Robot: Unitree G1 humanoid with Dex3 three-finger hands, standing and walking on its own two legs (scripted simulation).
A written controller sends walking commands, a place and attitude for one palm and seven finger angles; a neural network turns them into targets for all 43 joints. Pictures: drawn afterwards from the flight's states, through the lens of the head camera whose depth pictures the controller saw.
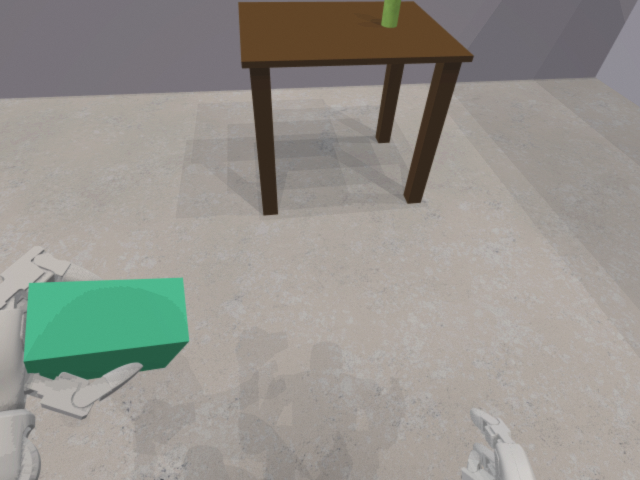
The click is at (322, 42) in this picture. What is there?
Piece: table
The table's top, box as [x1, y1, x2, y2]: [238, 1, 473, 67]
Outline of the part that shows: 473,55 413,1 401,1 397,26 393,28 383,27 380,24 383,2 238,2 242,67 471,61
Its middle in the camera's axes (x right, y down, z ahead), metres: +0.09 -0.86 +1.58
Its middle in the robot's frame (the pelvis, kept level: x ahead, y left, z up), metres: +1.76 +0.00 -0.06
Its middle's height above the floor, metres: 0.71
